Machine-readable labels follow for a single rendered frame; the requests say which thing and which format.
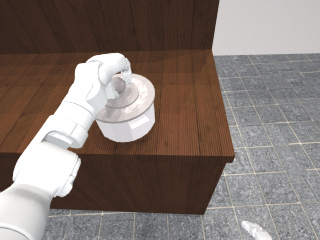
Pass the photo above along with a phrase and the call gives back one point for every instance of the lid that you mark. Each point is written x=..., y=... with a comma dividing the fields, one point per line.
x=133, y=102

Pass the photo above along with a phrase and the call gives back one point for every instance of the pot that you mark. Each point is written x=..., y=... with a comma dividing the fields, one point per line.
x=131, y=130

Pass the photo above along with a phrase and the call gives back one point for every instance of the knob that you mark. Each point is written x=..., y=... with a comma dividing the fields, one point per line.
x=119, y=84

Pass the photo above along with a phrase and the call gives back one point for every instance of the table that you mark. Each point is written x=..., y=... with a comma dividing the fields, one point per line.
x=176, y=166

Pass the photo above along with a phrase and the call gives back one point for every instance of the robot left forearm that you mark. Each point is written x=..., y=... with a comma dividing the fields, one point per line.
x=69, y=125

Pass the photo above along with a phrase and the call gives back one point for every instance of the robot right hand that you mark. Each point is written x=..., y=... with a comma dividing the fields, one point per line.
x=255, y=230

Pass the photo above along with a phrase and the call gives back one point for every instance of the robot left hand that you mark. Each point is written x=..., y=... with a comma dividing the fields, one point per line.
x=118, y=63

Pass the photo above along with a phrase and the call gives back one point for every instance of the left robot upper arm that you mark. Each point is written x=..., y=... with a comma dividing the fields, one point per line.
x=24, y=206

